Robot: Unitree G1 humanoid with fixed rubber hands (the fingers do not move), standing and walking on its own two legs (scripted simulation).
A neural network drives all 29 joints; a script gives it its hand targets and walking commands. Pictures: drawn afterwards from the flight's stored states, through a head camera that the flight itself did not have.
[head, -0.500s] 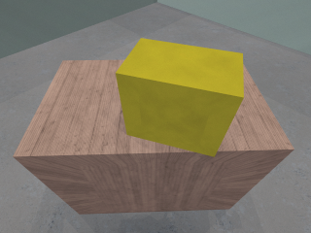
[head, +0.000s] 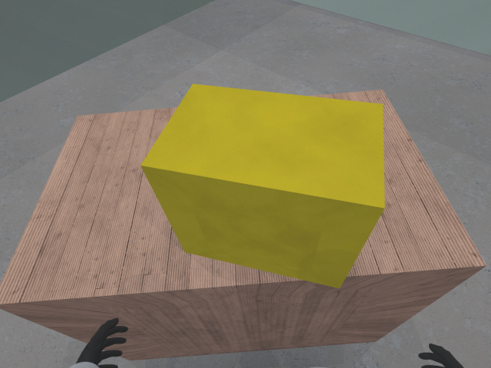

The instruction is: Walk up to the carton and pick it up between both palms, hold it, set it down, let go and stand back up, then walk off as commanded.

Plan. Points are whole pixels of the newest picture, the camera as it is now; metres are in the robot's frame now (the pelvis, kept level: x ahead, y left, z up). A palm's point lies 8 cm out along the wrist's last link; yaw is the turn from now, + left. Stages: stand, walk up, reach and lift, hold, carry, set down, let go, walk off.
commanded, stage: walk up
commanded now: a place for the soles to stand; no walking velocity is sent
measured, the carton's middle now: (268, 189) +0.39 -0.02 +0.06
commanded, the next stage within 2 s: reach and lift in 1.66 s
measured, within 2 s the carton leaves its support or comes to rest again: neither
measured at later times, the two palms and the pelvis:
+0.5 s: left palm out of the picture +0.07 +0.30 -0.12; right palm out of the picture +0.10 -0.29 -0.10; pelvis +0.01 +0.01 +0.01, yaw +1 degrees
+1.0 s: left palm out of the picture +0.07 +0.31 -0.11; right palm out of the picture +0.07 -0.29 -0.10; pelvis +0.00 +0.01 +0.01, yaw +1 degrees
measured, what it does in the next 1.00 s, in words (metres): stands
